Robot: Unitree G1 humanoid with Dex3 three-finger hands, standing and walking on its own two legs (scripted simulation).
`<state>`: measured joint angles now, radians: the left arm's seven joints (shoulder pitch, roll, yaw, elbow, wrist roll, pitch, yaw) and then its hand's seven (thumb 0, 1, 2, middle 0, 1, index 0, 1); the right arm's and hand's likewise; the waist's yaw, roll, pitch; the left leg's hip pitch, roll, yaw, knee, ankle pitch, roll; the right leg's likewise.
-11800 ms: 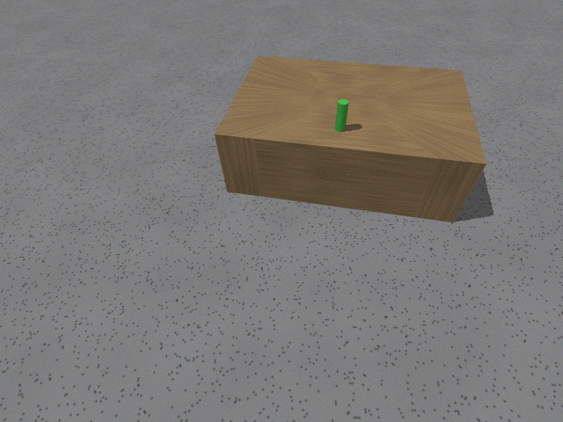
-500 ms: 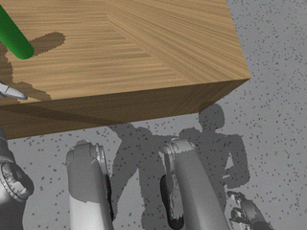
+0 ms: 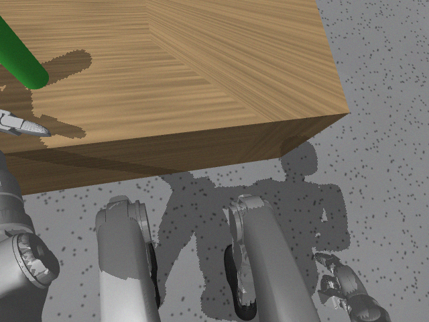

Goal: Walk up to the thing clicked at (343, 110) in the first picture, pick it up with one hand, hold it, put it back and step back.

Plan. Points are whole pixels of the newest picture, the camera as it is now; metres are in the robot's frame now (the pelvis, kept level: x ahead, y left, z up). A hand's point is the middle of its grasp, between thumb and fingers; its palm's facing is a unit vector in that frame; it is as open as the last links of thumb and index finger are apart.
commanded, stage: close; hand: left
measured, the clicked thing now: (12, 53) +0.52 +0.32 +0.01
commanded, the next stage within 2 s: settle in 0.64 s
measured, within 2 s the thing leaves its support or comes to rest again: leaves its support in 0.92 s
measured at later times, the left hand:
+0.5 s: hand (1, 70) +0.49 +0.33 +0.01, palm faces +0.36 -0.93 -0.01, open 10.3 cm
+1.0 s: hand out of the picture +0.50 +0.33 +0.03, palm faces +0.35 -0.94 -0.02, open 8.4 cm
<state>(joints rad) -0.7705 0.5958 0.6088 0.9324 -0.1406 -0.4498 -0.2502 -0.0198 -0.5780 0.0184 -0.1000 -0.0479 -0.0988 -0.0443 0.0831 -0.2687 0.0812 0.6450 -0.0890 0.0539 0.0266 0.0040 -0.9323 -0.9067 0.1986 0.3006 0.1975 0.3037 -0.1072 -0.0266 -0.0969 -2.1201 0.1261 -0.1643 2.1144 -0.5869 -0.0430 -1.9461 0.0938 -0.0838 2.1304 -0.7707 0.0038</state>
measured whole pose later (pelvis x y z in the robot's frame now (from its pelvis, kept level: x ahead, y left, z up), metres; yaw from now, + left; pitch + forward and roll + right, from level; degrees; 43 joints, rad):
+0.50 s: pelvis +0.00 +0.00 +0.00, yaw +0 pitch +33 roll -7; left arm -0.84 0.65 0.61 0.98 -0.11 -0.43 -0.20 -0.01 -0.16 0.52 -0.76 -0.66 -0.76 -0.66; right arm 0.14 -0.26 0.09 0.65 -0.08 0.07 0.02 0.00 -0.92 -0.90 0.20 0.30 0.20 0.30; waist -0.14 -0.02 -0.09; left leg -2.13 0.13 -0.16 2.11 -0.57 -0.04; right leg -1.95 0.10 -0.08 2.12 -0.75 0.01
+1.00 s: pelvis +0.00 +0.00 +0.01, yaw +0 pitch +33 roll -7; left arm -0.85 0.65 0.61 0.95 -0.10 -0.40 -0.21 -0.04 -0.47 1.01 -1.03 -1.33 -1.05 -1.31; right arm 0.14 -0.26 0.09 0.64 -0.08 0.07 0.02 0.00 -0.91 -0.90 0.20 0.30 0.20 0.30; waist -0.14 -0.02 -0.09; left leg -2.09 0.13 -0.16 2.07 -0.58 -0.04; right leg -1.92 0.09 -0.08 2.08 -0.76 0.01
